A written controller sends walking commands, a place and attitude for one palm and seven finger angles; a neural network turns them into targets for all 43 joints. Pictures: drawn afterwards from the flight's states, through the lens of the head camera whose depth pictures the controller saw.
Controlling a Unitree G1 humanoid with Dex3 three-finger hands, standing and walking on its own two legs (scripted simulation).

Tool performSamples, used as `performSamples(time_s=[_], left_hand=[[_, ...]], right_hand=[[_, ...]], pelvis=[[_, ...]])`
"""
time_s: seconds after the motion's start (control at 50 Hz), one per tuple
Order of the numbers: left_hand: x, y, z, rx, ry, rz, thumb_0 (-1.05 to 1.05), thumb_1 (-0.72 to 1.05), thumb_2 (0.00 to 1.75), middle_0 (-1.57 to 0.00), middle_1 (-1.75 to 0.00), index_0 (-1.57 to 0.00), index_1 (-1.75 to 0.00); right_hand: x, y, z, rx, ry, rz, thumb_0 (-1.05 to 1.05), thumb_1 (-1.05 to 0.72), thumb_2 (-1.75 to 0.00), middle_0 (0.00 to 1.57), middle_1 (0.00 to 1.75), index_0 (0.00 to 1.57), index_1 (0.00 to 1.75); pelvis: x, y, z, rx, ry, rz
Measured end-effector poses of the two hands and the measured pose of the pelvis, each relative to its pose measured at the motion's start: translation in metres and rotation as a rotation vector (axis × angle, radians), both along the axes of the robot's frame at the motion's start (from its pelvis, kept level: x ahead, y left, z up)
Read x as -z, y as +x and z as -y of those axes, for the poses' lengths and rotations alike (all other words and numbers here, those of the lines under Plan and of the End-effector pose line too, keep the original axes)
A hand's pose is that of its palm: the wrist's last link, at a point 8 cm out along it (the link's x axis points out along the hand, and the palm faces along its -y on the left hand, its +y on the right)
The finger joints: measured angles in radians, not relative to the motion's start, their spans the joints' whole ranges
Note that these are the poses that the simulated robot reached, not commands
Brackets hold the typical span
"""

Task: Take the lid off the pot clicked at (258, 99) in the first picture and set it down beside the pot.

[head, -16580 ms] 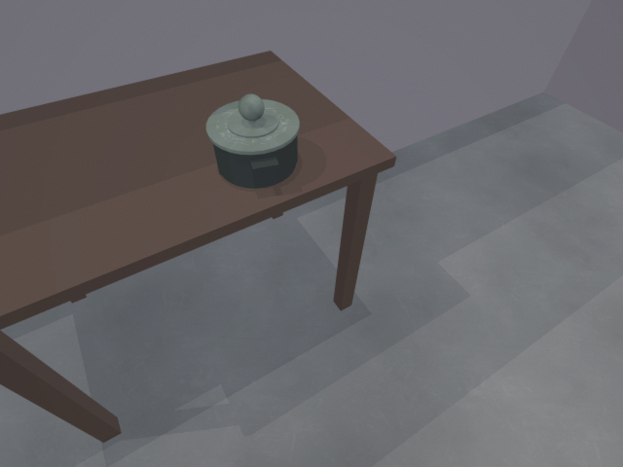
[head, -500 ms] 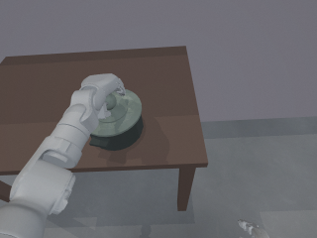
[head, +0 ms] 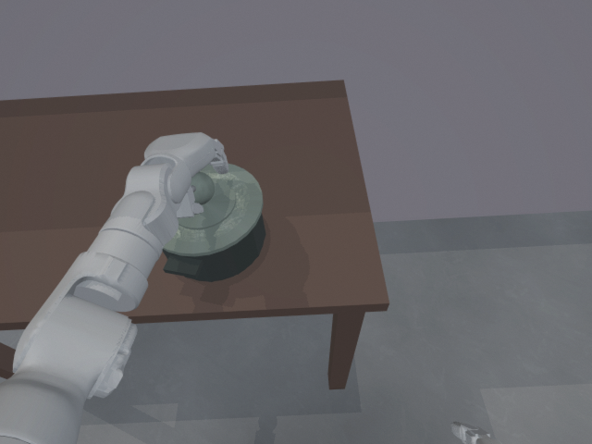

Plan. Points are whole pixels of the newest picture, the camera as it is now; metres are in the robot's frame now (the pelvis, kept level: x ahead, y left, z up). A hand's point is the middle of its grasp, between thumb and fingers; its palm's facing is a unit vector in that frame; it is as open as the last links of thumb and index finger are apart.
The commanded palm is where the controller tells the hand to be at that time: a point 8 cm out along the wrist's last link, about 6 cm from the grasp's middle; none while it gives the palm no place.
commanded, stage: close the fingers and squeeze the knob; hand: left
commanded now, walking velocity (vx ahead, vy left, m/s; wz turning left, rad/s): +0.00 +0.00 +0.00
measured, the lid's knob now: (197, 188) +0.47 +0.15 +0.07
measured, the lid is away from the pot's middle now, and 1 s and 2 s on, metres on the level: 0.00 0.00 0.01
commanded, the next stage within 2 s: lift the lid straight up in 1.42 s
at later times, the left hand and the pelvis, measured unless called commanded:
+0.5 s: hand (190, 193) +0.44 +0.15 +0.09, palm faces -0.34 -0.06 -0.94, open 8.1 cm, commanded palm +0.44 +0.16 +0.16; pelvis +0.00 +0.00 +0.00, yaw +0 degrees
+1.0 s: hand (190, 192) +0.44 +0.15 +0.09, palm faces -0.33 -0.06 -0.94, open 7.8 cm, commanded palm +0.44 +0.16 +0.16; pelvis +0.00 +0.00 +0.00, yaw +0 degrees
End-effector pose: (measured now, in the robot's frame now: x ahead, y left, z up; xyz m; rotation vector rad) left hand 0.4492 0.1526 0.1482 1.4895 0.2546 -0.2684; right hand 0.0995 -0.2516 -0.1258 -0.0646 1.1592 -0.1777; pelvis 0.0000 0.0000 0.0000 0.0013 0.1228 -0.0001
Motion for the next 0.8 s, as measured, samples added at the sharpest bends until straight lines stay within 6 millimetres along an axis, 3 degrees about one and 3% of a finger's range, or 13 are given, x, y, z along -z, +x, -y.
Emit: performSamples(time_s=[0.16,0.38,0.8], left_hand=[[0.001,-0.002,0.001,-0.009,-0.007,0.002,0.0,-0.07,1.12,-0.62,-0.67,-0.61,-0.67],[0.0,-0.006,-0.002,-0.009,0.0,-0.013,-0.01,0.05,1.05,-0.63,-0.85,-0.63,-0.85],[0.0,-0.006,-0.003,-0.003,0.0,-0.011,-0.01,0.18,0.77,-0.67,-0.94,-0.66,-0.95]], right_hand=[[0.0,0.004,-0.004,-0.005,0.01,0.013,0.01,-0.91,-0.9,0.2,0.3,0.2,0.3],[-0.002,0.006,-0.003,-0.011,0.001,0.022,0.01,-0.91,-0.9,0.2,0.3,0.2,0.3],[-0.002,-0.004,0.001,0.005,-0.011,0.006,0.01,-0.91,-0.9,0.2,0.3,0.2,0.3]], pelvis=[[0.0,0.0,0.0,0.002,-0.001,0.002],[0.0,-0.002,0.001,-0.003,-0.002,0.009],[0.0,-0.005,0.001,0.001,-0.003,0.01]])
